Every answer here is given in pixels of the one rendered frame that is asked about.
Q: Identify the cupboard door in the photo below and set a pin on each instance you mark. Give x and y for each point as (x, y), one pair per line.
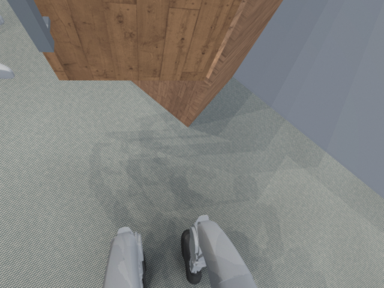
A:
(136, 39)

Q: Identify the handle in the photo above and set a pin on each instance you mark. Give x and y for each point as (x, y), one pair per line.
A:
(37, 27)

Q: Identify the right robot foot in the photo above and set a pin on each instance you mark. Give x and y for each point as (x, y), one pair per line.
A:
(196, 276)

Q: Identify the left robot hand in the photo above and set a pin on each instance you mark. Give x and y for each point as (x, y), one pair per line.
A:
(5, 72)

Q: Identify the robot right shin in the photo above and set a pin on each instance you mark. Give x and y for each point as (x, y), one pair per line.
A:
(197, 262)

